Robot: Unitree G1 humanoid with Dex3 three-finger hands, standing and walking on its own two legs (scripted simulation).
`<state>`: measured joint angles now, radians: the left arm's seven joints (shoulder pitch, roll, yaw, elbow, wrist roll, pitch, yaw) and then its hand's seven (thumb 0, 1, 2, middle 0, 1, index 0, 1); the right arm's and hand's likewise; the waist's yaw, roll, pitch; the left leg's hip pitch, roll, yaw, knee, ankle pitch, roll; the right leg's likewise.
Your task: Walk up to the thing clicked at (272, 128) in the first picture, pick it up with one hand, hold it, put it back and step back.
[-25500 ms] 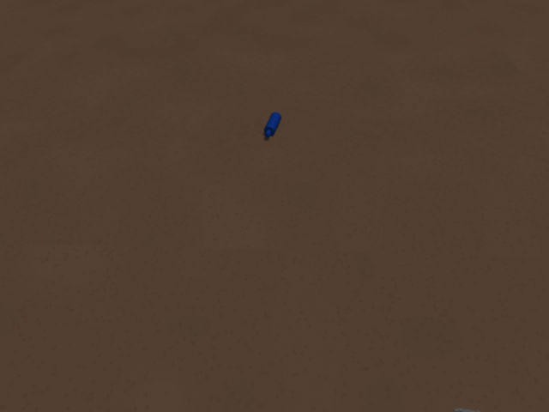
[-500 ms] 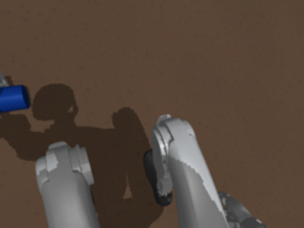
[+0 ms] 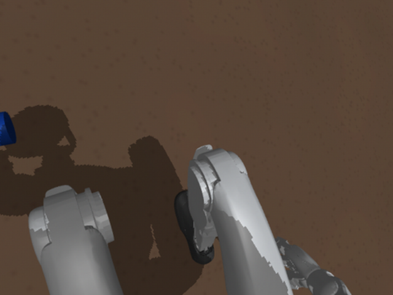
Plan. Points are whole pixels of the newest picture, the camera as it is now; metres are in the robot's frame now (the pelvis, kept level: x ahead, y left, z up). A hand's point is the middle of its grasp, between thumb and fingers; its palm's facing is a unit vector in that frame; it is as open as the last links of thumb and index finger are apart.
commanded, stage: rest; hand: left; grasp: from above
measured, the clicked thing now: out of the picture +0.43 +0.35 -0.25
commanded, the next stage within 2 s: open in 0.60 s
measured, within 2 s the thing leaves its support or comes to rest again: rests again in 1.04 s
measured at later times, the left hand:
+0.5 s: hand out of the picture +0.43 +0.33 -0.24, palm faces -0.48 -0.11 -0.87, open 9.5 cm
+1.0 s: hand out of the picture +0.43 +0.33 -0.24, palm faces -0.46 -0.11 -0.88, open 10.0 cm
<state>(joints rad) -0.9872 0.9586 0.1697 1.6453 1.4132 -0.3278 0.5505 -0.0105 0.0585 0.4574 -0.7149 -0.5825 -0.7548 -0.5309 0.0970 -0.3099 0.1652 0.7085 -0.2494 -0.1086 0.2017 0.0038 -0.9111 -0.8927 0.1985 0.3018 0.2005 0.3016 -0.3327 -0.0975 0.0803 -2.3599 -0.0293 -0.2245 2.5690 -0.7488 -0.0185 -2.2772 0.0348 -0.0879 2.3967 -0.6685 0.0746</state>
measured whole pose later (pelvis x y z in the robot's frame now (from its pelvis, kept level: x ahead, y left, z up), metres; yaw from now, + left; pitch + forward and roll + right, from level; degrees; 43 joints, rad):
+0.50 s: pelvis -0.01 +0.01 -0.01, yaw -1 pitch +27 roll -14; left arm -1.01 1.02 0.15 1.73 1.42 -0.32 0.59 -0.01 0.06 0.46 -0.72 -0.59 -0.75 -0.54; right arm 0.11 -0.33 0.23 0.69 -0.28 -0.16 0.23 0.00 -0.91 -0.90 0.20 0.30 0.20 0.30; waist -0.37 -0.12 0.11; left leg -2.35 -0.02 -0.24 2.60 -0.74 0.00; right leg -2.26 0.05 -0.11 2.40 -0.65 0.07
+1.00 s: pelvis -0.01 +0.01 -0.01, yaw -2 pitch +27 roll -15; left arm -1.03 1.04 0.11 1.75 1.39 -0.32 0.61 -0.01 0.00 0.69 -0.56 -0.73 -0.59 -0.70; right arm 0.08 -0.34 0.26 0.68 -0.27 -0.21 0.25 0.00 -0.90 -0.90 0.20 0.30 0.20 0.30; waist -0.37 -0.13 0.13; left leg -2.35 -0.02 -0.26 2.60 -0.74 0.00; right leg -2.25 0.05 -0.12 2.39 -0.64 0.08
